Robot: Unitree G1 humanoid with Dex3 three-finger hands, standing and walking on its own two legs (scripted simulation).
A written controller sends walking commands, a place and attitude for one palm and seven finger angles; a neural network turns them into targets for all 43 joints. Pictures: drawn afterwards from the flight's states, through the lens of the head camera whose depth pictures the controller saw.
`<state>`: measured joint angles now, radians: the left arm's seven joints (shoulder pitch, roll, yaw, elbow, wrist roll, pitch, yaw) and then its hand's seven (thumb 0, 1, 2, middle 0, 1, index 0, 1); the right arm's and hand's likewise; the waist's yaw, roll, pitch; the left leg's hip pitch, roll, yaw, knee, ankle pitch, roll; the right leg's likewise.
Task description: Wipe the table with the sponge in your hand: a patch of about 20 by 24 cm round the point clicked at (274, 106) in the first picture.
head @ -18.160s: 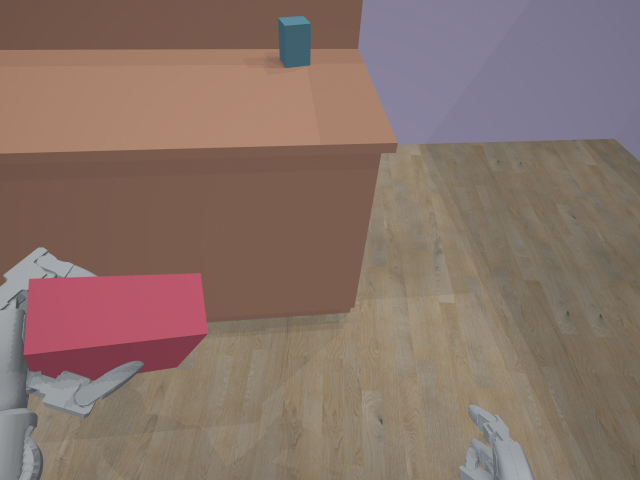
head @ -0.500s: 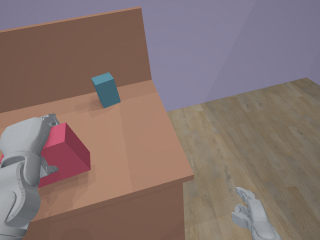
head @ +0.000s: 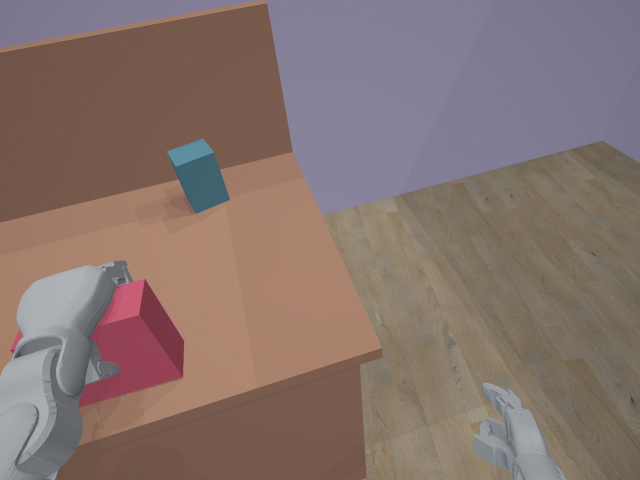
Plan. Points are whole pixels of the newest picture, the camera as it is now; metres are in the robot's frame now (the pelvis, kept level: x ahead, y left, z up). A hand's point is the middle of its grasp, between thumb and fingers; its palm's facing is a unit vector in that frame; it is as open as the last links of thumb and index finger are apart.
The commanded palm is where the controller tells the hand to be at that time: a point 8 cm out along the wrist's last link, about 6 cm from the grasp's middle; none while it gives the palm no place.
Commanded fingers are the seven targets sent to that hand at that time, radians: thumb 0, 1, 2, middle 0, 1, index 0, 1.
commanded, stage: lower the sponge onto the table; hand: left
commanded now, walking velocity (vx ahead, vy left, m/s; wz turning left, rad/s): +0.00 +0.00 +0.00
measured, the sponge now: (118, 355) +0.23 +0.30 +0.05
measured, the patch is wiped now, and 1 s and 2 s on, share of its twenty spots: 0.10 0.25 0.45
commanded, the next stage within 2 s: wipe forward along the first lane in 0.22 s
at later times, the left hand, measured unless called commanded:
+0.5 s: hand (94, 325) +0.24 +0.31 +0.11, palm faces +0.01 -0.05 -1.00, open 10.1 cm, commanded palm +0.22 +0.31 +0.17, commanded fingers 0.00 0.10 1.30 -1.20 -1.60 -1.20 -1.60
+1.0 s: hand (103, 293) +0.28 +0.33 +0.11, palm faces -0.09 -0.02 -1.00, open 10.2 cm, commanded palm +0.27 +0.33 +0.15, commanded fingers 0.00 0.10 1.30 -1.20 -1.60 -1.20 -1.60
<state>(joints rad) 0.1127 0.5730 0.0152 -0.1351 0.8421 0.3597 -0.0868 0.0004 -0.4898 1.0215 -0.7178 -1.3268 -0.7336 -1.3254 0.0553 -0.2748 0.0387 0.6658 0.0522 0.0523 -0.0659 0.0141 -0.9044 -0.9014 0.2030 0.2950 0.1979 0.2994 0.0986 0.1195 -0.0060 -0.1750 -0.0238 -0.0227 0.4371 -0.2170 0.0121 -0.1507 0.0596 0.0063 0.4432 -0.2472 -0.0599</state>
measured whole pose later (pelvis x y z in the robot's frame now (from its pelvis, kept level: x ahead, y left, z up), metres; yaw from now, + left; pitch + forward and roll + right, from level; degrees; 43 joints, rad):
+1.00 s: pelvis -0.01 -0.01 +0.00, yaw +1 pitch +1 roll +0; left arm -0.21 0.63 0.04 0.29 0.89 0.17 -0.12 0.01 -0.56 1.08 -0.76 -1.29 -0.77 -1.29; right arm 0.15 -0.31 0.01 0.70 0.07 0.08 -0.09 0.01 -0.91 -0.90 0.20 0.29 0.20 0.30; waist 0.07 0.10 -0.03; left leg -0.28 -0.02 -0.05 0.50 -0.23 0.01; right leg -0.24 0.07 -0.02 0.48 -0.25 -0.07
